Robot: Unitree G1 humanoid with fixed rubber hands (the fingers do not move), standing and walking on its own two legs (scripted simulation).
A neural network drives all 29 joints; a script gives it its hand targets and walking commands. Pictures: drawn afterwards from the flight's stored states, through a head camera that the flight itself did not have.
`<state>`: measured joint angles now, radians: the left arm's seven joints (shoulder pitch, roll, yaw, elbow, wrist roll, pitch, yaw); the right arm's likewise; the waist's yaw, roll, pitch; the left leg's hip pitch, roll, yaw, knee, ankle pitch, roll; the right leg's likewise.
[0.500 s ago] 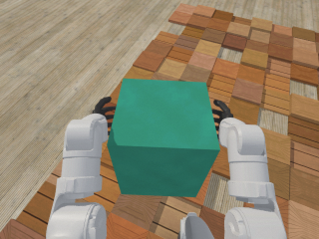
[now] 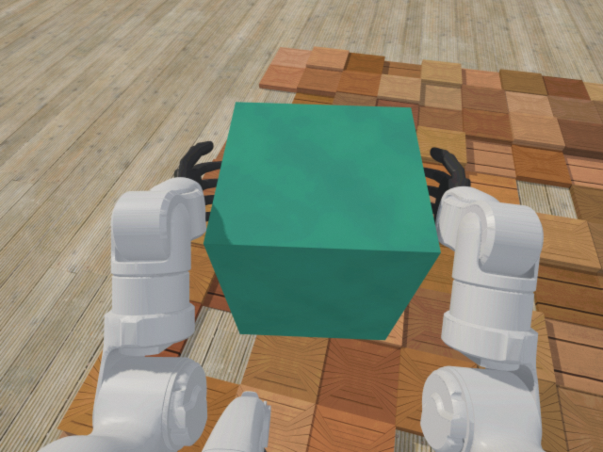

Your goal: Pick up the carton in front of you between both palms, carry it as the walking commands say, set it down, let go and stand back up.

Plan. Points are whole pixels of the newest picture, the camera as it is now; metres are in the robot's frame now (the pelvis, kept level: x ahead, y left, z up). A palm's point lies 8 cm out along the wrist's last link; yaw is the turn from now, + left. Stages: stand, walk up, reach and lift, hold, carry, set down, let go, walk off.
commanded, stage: carry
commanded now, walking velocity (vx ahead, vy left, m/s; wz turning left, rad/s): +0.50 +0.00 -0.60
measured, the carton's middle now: (317, 231) +0.39 +0.02 +0.08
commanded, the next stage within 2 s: none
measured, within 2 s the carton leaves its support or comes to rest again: neither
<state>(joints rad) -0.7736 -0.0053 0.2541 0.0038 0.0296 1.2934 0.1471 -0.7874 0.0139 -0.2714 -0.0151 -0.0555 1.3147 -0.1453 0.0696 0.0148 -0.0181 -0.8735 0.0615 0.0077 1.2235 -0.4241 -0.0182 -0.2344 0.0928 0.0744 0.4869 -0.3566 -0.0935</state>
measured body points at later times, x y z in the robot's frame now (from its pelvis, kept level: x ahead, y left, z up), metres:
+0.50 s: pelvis +0.31 +0.00 +0.04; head +0.35 +0.00 +0.49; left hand +0.70 +0.02 +0.12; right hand +0.58 -0.26 +0.12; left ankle +0.25 +0.13 -0.69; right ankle +0.39 -0.13 -0.68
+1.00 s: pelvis +0.60 -0.12 +0.01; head +0.63 -0.13 +0.46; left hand +1.00 -0.17 +0.11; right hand +0.85 -0.44 +0.12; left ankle +0.77 -0.11 -0.70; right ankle +0.42 -0.11 -0.70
